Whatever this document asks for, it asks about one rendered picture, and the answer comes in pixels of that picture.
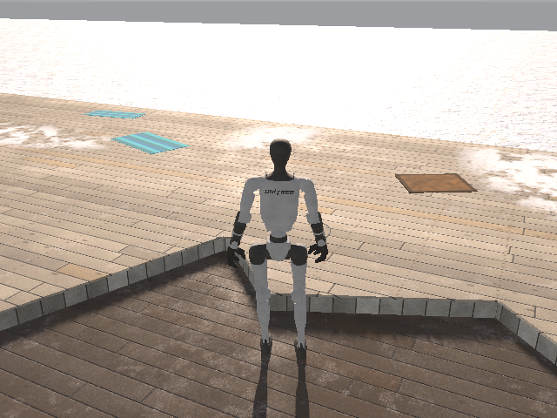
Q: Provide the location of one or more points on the right robot thigh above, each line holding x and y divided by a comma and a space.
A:
298, 255

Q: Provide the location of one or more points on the left robot upper arm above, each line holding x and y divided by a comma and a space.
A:
251, 185

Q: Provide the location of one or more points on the robot right forearm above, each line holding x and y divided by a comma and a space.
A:
318, 232

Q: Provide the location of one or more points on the right robot upper arm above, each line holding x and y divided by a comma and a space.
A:
306, 185

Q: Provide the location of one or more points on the robot torso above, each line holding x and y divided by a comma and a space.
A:
279, 201

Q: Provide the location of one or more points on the robot left forearm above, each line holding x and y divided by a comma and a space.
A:
237, 233

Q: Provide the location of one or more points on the left robot hand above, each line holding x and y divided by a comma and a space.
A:
230, 255

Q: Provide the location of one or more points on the right robot hand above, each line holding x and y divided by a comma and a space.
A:
319, 249

